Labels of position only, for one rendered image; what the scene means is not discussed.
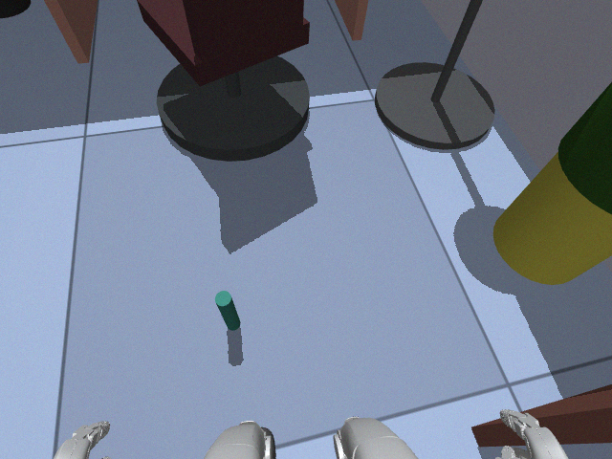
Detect office chair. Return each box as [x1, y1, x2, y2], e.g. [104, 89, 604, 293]
[137, 0, 310, 162]

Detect left robot hand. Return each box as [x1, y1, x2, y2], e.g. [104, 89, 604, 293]
[54, 421, 111, 459]

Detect right robot hand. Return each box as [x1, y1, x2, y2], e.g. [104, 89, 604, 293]
[495, 409, 568, 459]

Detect coat stand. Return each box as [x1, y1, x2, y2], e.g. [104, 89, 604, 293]
[375, 0, 495, 150]

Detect potted plant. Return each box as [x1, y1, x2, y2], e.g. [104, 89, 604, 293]
[493, 82, 612, 285]

